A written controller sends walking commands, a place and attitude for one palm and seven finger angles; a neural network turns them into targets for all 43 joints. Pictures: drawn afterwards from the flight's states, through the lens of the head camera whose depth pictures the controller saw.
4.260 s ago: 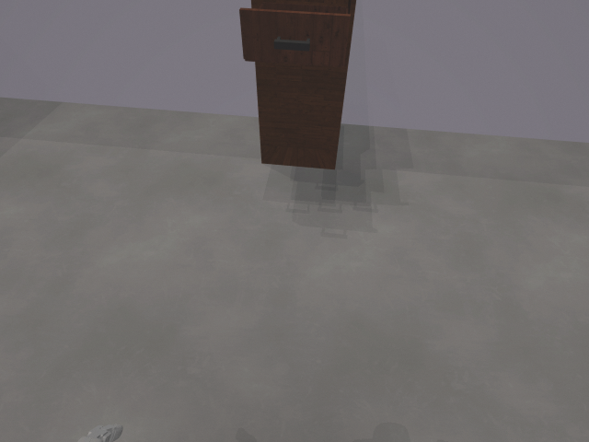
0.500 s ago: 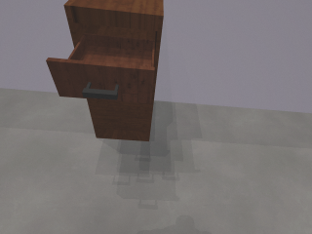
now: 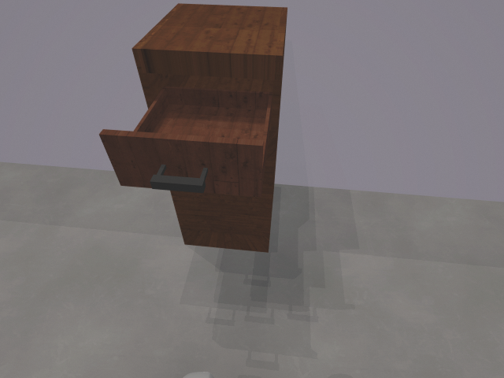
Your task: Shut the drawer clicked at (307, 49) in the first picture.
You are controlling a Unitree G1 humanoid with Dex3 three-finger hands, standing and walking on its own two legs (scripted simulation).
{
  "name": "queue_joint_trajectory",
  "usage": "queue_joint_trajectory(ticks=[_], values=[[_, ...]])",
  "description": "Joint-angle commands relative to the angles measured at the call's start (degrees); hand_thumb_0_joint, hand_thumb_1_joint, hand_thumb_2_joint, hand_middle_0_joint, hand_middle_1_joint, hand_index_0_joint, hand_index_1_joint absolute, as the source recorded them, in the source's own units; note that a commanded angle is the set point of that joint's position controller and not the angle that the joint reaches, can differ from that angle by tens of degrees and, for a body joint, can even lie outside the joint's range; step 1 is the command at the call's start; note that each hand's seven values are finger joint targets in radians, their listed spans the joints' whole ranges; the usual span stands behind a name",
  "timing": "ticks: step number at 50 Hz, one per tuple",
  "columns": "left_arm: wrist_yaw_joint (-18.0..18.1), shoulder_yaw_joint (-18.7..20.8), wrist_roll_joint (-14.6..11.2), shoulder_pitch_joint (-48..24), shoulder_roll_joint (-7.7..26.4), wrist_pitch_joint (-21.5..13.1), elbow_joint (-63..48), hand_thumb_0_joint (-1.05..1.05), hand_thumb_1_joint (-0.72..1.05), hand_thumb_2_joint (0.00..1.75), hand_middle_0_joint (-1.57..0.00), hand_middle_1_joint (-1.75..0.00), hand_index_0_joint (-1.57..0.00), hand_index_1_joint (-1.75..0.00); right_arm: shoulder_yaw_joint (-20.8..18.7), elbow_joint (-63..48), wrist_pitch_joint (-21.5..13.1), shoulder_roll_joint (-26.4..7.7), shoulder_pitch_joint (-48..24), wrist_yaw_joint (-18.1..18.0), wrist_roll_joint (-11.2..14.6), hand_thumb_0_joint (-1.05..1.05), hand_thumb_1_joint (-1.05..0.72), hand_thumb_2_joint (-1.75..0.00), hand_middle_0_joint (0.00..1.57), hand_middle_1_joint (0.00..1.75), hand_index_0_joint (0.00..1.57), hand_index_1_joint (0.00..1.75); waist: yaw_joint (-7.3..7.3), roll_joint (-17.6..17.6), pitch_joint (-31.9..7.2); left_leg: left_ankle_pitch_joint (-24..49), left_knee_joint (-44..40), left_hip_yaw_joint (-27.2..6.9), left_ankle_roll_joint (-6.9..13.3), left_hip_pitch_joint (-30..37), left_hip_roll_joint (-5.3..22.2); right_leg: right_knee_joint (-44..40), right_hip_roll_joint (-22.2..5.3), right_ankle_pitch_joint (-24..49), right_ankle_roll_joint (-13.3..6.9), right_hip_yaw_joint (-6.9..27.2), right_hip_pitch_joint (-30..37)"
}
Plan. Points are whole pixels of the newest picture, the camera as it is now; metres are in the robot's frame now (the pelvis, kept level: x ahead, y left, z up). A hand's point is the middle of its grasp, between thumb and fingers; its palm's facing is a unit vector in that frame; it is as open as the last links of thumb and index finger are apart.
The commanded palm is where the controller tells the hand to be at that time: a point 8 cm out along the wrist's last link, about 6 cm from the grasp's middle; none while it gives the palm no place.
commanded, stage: take the last steps up to it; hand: left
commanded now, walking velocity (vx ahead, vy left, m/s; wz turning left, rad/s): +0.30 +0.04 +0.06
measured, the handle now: (180, 177) +0.52 +0.21 +0.01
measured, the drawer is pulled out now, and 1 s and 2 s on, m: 0.30 0.30 0.30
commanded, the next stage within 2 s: come to a stop and stand still in 0.58 s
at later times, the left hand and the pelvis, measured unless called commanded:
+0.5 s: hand (130, 357) +0.20 +0.26 -0.17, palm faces +0.04 -0.98 -0.19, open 7.4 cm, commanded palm none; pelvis +0.13 +0.07 +0.00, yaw +0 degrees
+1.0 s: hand (159, 324) +0.27 +0.22 -0.18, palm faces +0.06 -0.97 -0.22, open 7.2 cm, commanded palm none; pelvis +0.21 +0.04 -0.01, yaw +0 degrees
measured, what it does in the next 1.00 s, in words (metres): walks ahead: left foot, then right foot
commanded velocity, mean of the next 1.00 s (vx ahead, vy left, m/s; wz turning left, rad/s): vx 0.08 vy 0.02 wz -0.02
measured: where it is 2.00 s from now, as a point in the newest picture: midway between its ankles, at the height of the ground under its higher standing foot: outside the picture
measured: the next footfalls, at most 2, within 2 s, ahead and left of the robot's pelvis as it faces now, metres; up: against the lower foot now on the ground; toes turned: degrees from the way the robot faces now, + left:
left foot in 0.18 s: +0.16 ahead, +0.17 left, +0.00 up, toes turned +10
right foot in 0.68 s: +0.28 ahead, -0.08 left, +0.00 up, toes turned -8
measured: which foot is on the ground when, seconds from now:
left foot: up 0.00-0.16, down 0.18-0.68, up 0.70-1.00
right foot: down 0.00-0.20, up 0.22-0.66, down 0.68-1.00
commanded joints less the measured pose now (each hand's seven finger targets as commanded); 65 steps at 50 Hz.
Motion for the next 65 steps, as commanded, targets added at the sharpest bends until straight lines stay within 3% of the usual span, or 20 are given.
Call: queue_joint_trajectory(ticks=[1, 5, 8, 9, 10, 12, 15, 18, 29, 32, 34, 35, 39, 47, 51, 52, 54, 55, 59, 65], values=[[0.45, 1.99, 0.06, 3.03, 9.33, -1.85, -1.37, 0.00, 0.90, 0.90, -0.20, -0.30, -0.20, -0.30, -0.02, -5.55, -1.80, -0.96, -5.83, 0.69, 0.56, 0.00, -0.90, -0.90, 0.20, 0.30, 0.20, 0.30, 0.87, -8.28, 10.93, 1.49, -6.75, 1.37, -0.80, -5.11, 1.55, -14.27, -13.93, -4.90, -7.40, 8.95, -5.18], [0.45, 2.50, 0.35, 3.28, 10.58, -1.46, -0.69, 0.00, 0.90, 0.90, -0.20, -0.30, -0.20, -0.30, 0.54, -7.05, -3.07, -0.38, -7.19, 0.88, 0.70, 0.00, -0.90, -0.90, 0.20, 0.30, 0.20, 0.30, 1.51, -9.75, 8.21, -1.77, -17.85, 2.97, 0.24, 3.08, 0.30, -9.27, -14.25, 0.32, -7.54, 7.14, -3.98], [0.20, 2.31, -0.15, 2.49, 8.76, -0.73, -0.55, 0.00, 0.90, 0.90, -0.20, -0.30, -0.20, -0.30, -0.01, -2.73, -4.50, -4.33, 5.89, -0.14, 0.30, 0.00, -0.90, -0.90, 0.20, 0.30, 0.20, 0.30, -3.65, -0.94, 1.11, 1.09, -29.52, 3.38, 0.77, 24.93, -1.13, 8.92, -8.29, 4.41, -4.31, 1.35, -9.63], [-0.20, 1.94, -0.69, 3.95, 5.76, -0.58, -1.28, 0.00, 0.90, 0.90, -0.20, -0.30, -0.20, -0.30, -1.56, -1.08, -5.05, -10.51, 13.09, -0.98, -0.31, 0.00, -0.90, -0.90, 0.20, 0.30, 0.20, 0.30, -5.80, 13.18, -4.55, -0.18, -33.93, -13.17, 3.95, 35.25, 11.43, 24.43, -2.33, -6.55, -1.33, -2.93, -19.26], [-0.28, 1.49, -0.51, 2.08, 4.45, -0.46, -3.13, 0.00, 0.90, 0.90, -0.20, -0.30, -0.20, -0.30, -2.07, -0.09, -4.55, -14.04, 17.55, -1.76, 0.25, 0.00, -0.90, -0.90, 0.20, 0.30, 0.20, 0.30, -6.75, 19.35, -5.98, 1.19, -40.65, -25.50, 7.77, 38.04, 19.59, 37.70, 1.58, -19.48, -0.52, -0.58, -28.28], [0.10, 1.59, -0.18, -3.09, 4.72, -0.18, -4.14, 0.00, 0.90, 0.90, -0.20, -0.30, -0.20, -0.30, -1.06, -0.30, -4.26, -11.28, 13.36, -2.47, 0.16, 0.00, -0.90, -0.90, 0.20, 0.30, 0.20, 0.30, -5.59, 12.26, -1.32, 1.52, -42.05, -23.14, 9.36, 29.85, 19.81, 48.48, -2.01, -15.48, -1.96, 4.96, -31.13], [-0.85, 1.88, 0.00, -4.46, 3.66, 0.17, -2.49, 0.00, 0.90, 0.90, -0.20, -0.30, -0.20, -0.30, 0.77, -1.85, -5.54, -4.06, 6.03, -2.67, 0.33, 0.00, -0.90, -0.90, 0.20, 0.30, 0.20, 0.30, -2.21, 3.14, 4.60, 13.15, -42.83, -9.93, 7.99, 19.83, 14.31, 46.52, -4.56, -4.41, -0.85, 6.01, -27.91], [-0.86, 1.62, -0.11, -2.99, 2.97, 1.12, -2.14, 0.00, 0.90, 0.90, -0.20, -0.30, -0.20, -0.30, 1.27, -1.17, -6.27, -3.64, 5.96, -3.02, 0.64, 0.00, -0.90, -0.90, 0.20, 0.30, 0.20, 0.30, -0.38, 4.34, 2.99, 23.82, -42.67, -3.89, 8.06, 20.63, 12.12, 42.41, -3.74, -1.08, 0.07, 5.24, -25.98], [-0.96, 1.61, -0.11, -15.37, 4.37, 1.66, -7.93, 0.00, 0.90, 0.90, -0.20, -0.30, -0.20, -0.30, 0.43, 0.90, -4.48, -5.11, 8.05, -2.69, -0.25, 0.00, -0.90, -0.90, 0.20, 0.30, 0.20, 0.30, -2.23, 4.86, 7.41, 13.49, -41.01, -3.67, 9.41, 20.11, 13.18, 16.67, -1.83, -0.68, -0.30, 2.23, -19.66], [-0.65, 2.13, 0.05, -7.68, 6.54, 0.52, -5.19, 0.00, 0.90, 0.90, -0.20, -0.30, -0.20, -0.30, 0.78, 1.57, -4.15, -3.77, 7.97, -2.47, 0.23, 0.00, -0.90, -0.90, 0.20, 0.30, 0.20, 0.30, 1.18, -1.33, 2.97, 9.46, -29.32, 0.26, 5.15, 16.36, 7.98, 5.31, 0.22, 6.78, -0.81, 1.06, -4.05], [0.08, 3.65, -0.10, 1.10, 15.14, -0.56, -2.66, 0.00, 0.90, 0.90, -0.20, -0.30, -0.20, -0.30, 1.83, -0.25, -4.10, 0.25, 8.93, -1.94, 1.00, 0.00, -0.90, -0.90, 0.20, 0.30, 0.20, 0.30, 3.13, -20.31, -3.32, -18.44, -5.99, 7.15, -0.23, -0.26, -2.27, -2.14, -19.22, 20.44, -9.14, 24.32, 11.53], [0.38, 2.85, -0.83, 1.24, 14.27, -0.39, -2.93, 0.00, 0.90, 0.90, -0.20, -0.30, -0.20, -0.30, 1.81, -0.70, -3.35, -1.38, 6.72, -2.44, 1.08, 0.00, -0.90, -0.90, 0.20, 0.30, 0.20, 0.30, 3.48, -13.17, -3.55, -22.98, 0.51, 1.29, -0.52, 1.49, -1.21, -3.49, -21.26, 29.31, -12.86, 24.62, 6.71], [1.65, 1.39, -0.45, -11.50, 9.11, -0.09, -5.11, 0.00, 0.90, 0.90, -0.20, -0.30, -0.20, -0.30, 2.32, 2.12, -1.39, 1.60, 7.54, -3.27, 1.67, 0.00, -0.90, -0.90, 0.20, 0.30, 0.20, 0.30, -1.54, -5.36, -0.26, -15.14, -3.16, -2.36, -2.18, 9.06, 1.18, -0.64, -15.86, 46.04, -11.44, 12.07, -5.35], [2.08, 3.19, 0.00, -12.10, 12.25, 2.61, -6.05, 0.00, 0.90, 0.90, -0.20, -0.30, -0.20, -0.30, 0.81, -1.64, 1.09, -0.66, 3.56, -2.83, 1.30, 0.00, -0.90, -0.90, 0.20, 0.30, 0.20, 0.30, -0.24, -9.90, 0.58, -10.87, -10.83, -0.86, -2.83, 9.80, -1.56, -0.57, -15.56, 34.40, -12.40, 11.69, -7.69], [1.83, 3.25, -0.26, -13.38, 12.40, 3.31, -6.55, 0.00, 0.90, 0.90, -0.20, -0.30, -0.20, -0.30, 0.70, -2.29, 0.48, -1.14, 4.12, -2.60, 1.22, 0.00, -0.90, -0.90, 0.20, 0.30, 0.20, 0.30, -1.85, -9.67, -0.45, -0.77, -24.56, 0.01, -2.29, 17.74, -2.13, 2.30, -12.42, 21.97, -8.48, 10.34, -10.89], [1.65, 3.06, -0.39, -13.46, 11.28, 3.53, -6.68, 0.00, 0.90, 0.90, -0.20, -0.30, -0.20, -0.30, 0.63, -1.82, -0.10, -1.74, 5.45, -2.51, 1.20, 0.00, -0.90, -0.90, 0.20, 0.30, 0.20, 0.30, -2.52, -6.71, -0.81, 4.31, -30.18, -0.90, -1.80, 22.19, -0.74, 5.05, -10.08, 13.76, -6.05, 8.72, -13.80], [1.35, 2.03, -0.99, -11.36, 6.48, 4.20, -7.58, 0.00, 0.90, 0.90, -0.20, -0.30, -0.20, -0.30, 0.08, -4.45, -0.88, -8.22, 2.12, -2.76, 0.36, 0.00, -0.90, -0.90, 0.20, 0.30, 0.20, 0.30, -0.94, 13.42, 1.05, 15.32, -40.56, -16.95, 5.50, 15.59, 13.94, 16.24, 0.11, -8.32, 0.02, 1.78, -15.90], [1.56, 2.01, -0.74, -12.09, 7.20, 4.54, -7.14, 0.00, 0.90, 0.90, -0.20, -0.30, -0.20, -0.30, 0.36, -5.26, -0.77, -7.86, -1.64, -2.94, 0.16, 0.00, -0.90, -0.90, 0.20, 0.30, 0.20, 0.30, -0.76, 11.96, 2.31, 11.85, -43.59, -17.77, 8.87, 10.49, 14.90, 24.12, 0.84, -14.27, 0.02, 4.89, -13.85], [1.19, 2.04, -0.12, -7.89, 7.15, 4.90, -4.43, 0.00, 0.90, 0.90, -0.20, -0.30, -0.20, -0.30, 1.32, -6.02, -1.23, -6.01, -5.90, -3.80, 0.45, 0.00, -0.90, -0.90, 0.20, 0.30, 0.20, 0.30, 1.12, 8.14, 2.17, 13.02, -41.53, -10.72, 8.78, 14.25, 9.90, 33.73, 0.70, -10.35, -0.15, 8.74, -17.08], [1.28, 0.64, -0.37, -7.86, 6.08, 4.35, -3.76, 0.00, 0.90, 0.90, -0.20, -0.30, -0.20, -0.30, 0.94, -3.67, -1.35, -6.60, -1.81, -3.61, 0.83, 0.00, -0.90, -0.90, 0.20, 0.30, 0.20, 0.30, -1.36, 6.15, -1.35, 13.77, -41.16, -11.84, 9.58, 24.06, 9.82, 20.32, -0.14, -12.59, 1.17, 6.52, -15.23]])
